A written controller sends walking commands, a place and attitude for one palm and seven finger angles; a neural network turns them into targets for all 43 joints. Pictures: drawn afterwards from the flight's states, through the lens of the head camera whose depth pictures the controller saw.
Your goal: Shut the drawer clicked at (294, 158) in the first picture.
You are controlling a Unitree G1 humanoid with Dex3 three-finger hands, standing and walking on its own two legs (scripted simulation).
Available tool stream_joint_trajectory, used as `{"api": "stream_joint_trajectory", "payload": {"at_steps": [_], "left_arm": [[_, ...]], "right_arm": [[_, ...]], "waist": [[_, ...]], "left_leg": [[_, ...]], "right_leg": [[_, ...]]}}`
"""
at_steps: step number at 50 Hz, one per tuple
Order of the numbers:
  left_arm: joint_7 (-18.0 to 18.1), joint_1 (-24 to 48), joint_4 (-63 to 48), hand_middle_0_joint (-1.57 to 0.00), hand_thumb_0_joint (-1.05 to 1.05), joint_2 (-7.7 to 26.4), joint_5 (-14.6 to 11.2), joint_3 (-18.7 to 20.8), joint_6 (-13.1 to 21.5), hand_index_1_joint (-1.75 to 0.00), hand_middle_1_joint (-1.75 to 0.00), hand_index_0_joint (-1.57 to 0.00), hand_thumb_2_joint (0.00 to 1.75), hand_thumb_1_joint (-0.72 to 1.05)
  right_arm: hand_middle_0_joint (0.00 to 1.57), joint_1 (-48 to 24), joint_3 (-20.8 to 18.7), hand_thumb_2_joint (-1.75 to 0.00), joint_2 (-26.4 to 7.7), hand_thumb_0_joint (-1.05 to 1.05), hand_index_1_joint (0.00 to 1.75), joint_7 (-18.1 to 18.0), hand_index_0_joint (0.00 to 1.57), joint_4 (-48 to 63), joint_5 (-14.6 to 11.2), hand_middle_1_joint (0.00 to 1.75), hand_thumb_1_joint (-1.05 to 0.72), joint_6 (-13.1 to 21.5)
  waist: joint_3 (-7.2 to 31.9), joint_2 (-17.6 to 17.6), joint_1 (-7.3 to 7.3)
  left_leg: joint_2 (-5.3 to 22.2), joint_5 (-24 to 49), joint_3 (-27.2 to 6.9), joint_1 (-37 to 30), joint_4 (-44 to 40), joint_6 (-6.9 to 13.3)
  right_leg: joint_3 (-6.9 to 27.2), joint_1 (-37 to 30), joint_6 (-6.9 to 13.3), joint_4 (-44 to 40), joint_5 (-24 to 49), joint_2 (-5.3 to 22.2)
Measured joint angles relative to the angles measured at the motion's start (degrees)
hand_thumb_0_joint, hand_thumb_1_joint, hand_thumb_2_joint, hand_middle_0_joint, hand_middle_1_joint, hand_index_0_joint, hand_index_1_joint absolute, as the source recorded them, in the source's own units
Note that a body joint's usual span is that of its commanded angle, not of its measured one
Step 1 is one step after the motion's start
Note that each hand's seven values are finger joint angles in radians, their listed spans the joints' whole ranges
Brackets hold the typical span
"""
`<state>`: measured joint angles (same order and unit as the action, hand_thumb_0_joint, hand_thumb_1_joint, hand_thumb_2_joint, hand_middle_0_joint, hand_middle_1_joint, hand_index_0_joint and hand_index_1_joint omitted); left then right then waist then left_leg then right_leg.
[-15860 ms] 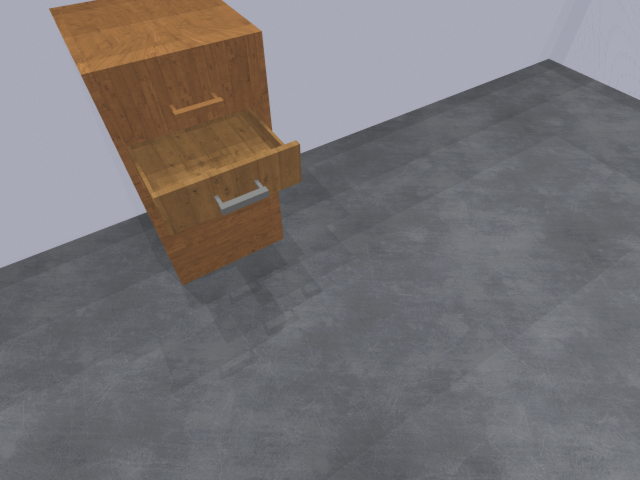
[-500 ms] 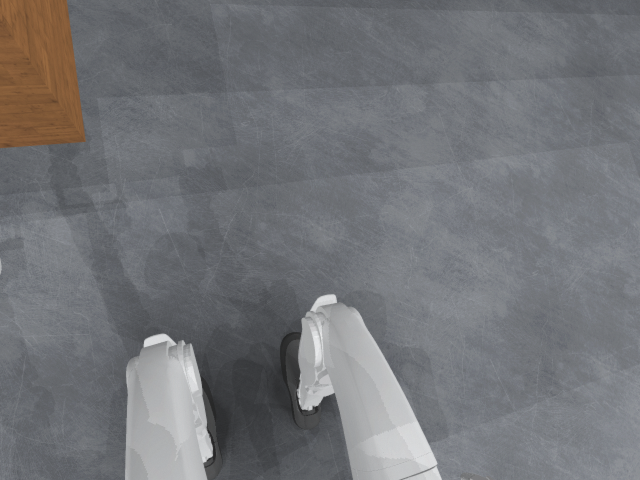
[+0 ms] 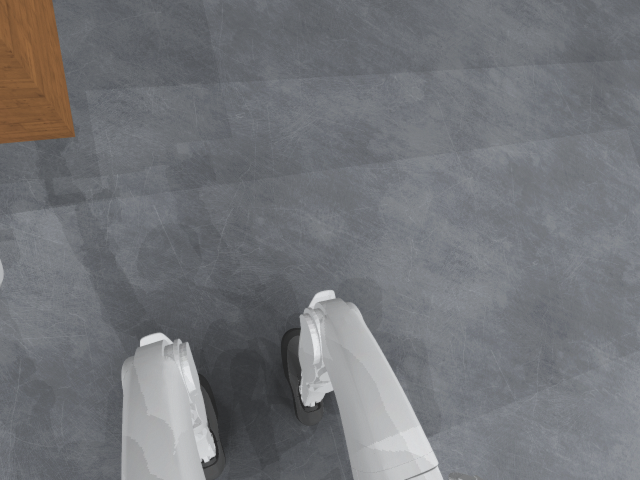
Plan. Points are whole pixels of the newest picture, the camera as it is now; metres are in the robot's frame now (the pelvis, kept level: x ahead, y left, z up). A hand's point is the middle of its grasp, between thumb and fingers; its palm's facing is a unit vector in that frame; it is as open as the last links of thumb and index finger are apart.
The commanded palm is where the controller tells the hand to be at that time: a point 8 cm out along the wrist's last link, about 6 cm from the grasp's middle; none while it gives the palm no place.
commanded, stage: push the drawer shut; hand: left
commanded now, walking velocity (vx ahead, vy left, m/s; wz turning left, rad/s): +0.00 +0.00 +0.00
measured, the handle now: out of the picture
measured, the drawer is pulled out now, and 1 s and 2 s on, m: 0.06 0.03 0.03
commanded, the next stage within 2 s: pull the fist back off the drawer in 0.34 s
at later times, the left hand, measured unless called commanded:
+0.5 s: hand out of the picture +0.64 +0.26 +0.05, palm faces +0.14 -0.99 -0.04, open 3.3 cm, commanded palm +0.65 +0.23 +0.05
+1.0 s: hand out of the picture +0.60 +0.26 +0.04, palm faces +0.11 -0.99 -0.02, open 3.3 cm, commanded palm +0.59 +0.24 +0.05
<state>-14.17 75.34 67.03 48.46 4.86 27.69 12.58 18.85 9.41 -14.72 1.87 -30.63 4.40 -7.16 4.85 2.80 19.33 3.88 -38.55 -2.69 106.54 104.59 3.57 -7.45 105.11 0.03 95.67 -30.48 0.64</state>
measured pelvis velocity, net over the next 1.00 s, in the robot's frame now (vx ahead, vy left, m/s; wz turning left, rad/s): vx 0.01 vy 0.00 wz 0.01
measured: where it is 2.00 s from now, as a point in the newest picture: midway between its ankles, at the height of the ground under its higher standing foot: (257, 417)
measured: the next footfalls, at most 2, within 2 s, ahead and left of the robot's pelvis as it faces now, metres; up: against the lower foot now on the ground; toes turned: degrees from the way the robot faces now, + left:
none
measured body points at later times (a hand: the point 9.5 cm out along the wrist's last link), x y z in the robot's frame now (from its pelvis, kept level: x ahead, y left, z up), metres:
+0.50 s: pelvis +0.00 -0.01 -0.01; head +0.27 +0.07 +0.35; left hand +0.63 +0.31 +0.05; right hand -0.01 -0.27 -0.07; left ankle +0.05 +0.09 -0.48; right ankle +0.10 -0.12 -0.48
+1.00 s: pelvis +0.01 +0.00 +0.02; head +0.25 +0.08 +0.39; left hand +0.59 +0.31 +0.04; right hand +0.01 -0.25 -0.07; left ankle +0.05 +0.09 -0.48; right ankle +0.10 -0.12 -0.48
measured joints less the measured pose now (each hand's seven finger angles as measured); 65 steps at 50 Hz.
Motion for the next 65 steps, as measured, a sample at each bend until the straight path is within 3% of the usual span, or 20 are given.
{"api": "stream_joint_trajectory", "payload": {"at_steps": [6, 11, 24, 28, 32, 38, 46, 56, 65], "left_arm": [[0.65, -2.20, -0.92, -1.40, 0.01, -1.33, -0.70, 0.25, 1.78, -1.59, -1.60, -1.40, 0.90, 0.90], [0.84, 0.43, 2.48, -1.40, 0.01, -0.72, -0.40, -1.41, 2.66, -1.59, -1.60, -1.40, 0.90, 0.90], [0.46, 9.41, 5.99, -1.40, 0.01, 6.41, 2.63, -4.11, 1.62, -1.59, -1.60, -1.41, 0.90, 0.90], [-0.58, 9.83, 4.81, -1.40, 0.01, 7.66, 2.54, -3.44, -0.09, -1.59, -1.60, -1.40, 0.90, 0.90], [-1.52, 6.51, 2.29, -1.40, 0.01, 6.97, 1.75, -1.89, -1.82, -1.59, -1.60, -1.40, 0.90, 0.90], [-1.63, 0.07, -2.60, -1.40, 0.01, 3.19, -0.39, 1.19, -1.64, -1.59, -1.60, -1.40, 0.90, 0.90], [-0.31, -4.97, -3.39, -1.40, 0.01, -2.93, -2.35, -0.62, -0.06, -1.59, -1.60, -1.40, 0.90, 0.90], [1.29, -11.16, -3.62, -1.40, 0.01, -9.32, -3.73, -2.04, 5.30, -1.59, -1.60, -1.40, 0.90, 0.90], [1.87, -12.19, -4.68, -1.40, 0.01, -10.44, -3.79, -1.72, 8.10, -1.59, -1.60, -1.40, 0.90, 0.90]], "right_arm": [[0.20, 0.12, -1.10, -0.90, -0.28, -0.01, 0.30, 0.29, 0.21, -0.80, 0.14, 0.30, -0.90, 0.02], [0.20, -0.33, -1.04, -0.90, -0.92, -0.01, 0.30, -0.02, 0.21, -1.45, 0.18, 0.30, -0.90, 0.04], [0.20, -1.21, 0.44, -0.90, -1.45, -0.01, 0.30, -0.81, 0.21, 0.07, 0.90, 0.30, -0.90, -0.57], [0.20, -0.33, 0.97, -0.90, -1.04, -0.01, 0.30, -0.73, 0.21, 0.80, 0.76, 0.30, -0.90, -1.21], [0.20, 0.93, 1.24, -0.90, -0.31, -0.01, 0.30, -0.37, 0.21, 0.96, 0.47, 0.30, -0.90, -1.48], [0.20, 1.96, 0.77, -0.90, 0.85, -0.01, 0.30, 0.66, 0.21, -0.20, 0.07, 0.30, -0.90, -1.00], [0.20, 1.26, -0.92, -0.90, 0.54, 0.00, 0.30, 0.94, 0.21, -1.68, -0.40, 0.30, -0.90, -0.17], [0.20, -1.36, -3.47, -0.90, -1.01, -0.01, 0.30, 0.39, 0.21, -1.46, -0.56, 0.30, -0.90, 0.49], [0.20, -3.49, -4.14, -0.90, -0.90, -0.01, 0.30, 0.17, 0.21, -1.26, -0.58, 0.30, -0.90, 0.33]], "waist": [[0.70, -0.16, -0.56], [0.74, -0.58, -0.41], [-0.75, -0.77, 3.29], [-1.38, -0.31, 3.48], [-1.65, -0.05, 2.67], [-1.15, -0.19, 0.85], [0.73, -0.48, -1.78], [2.72, -0.86, -3.81], [2.67, -0.76, -4.48]], "left_leg": [[-0.05, -0.35, -0.10, -1.64, -1.07, -0.33], [-0.33, -0.33, -0.61, -2.13, -1.45, -0.59], [-0.40, 0.02, -1.93, 2.11, 1.06, -0.84], [-0.14, -0.01, -1.88, 3.02, 1.69, -0.60], [0.20, -0.17, -1.35, 2.85, 1.62, -0.31], [0.38, -0.34, -0.59, 1.13, 0.48, -0.06], [-0.13, -0.49, -0.23, -2.77, -1.98, -0.11], [-0.52, -0.89, 0.01, -6.34, -3.91, -0.55], [-0.63, -0.98, -0.38, -6.61, -3.75, -1.30]], "right_leg": [[-0.07, -1.56, 0.15, -0.89, -0.48, -0.06], [-0.54, -2.28, 0.42, -1.19, -0.77, 0.15], [-1.74, 1.28, 0.87, 0.65, -0.36, 0.22], [-1.67, 2.18, 0.70, 0.96, -0.08, -0.02], [-1.15, 2.28, 0.37, 0.81, 0.11, -0.35], [-0.41, 0.92, -0.02, -0.17, 0.11, -0.59], [-0.06, -2.91, -0.19, -2.17, -0.46, -0.27], [0.20, -6.16, 0.01, -3.32, -1.38, -0.02], [-0.13, -6.24, 0.71, -2.63, -1.89, 0.08]]}}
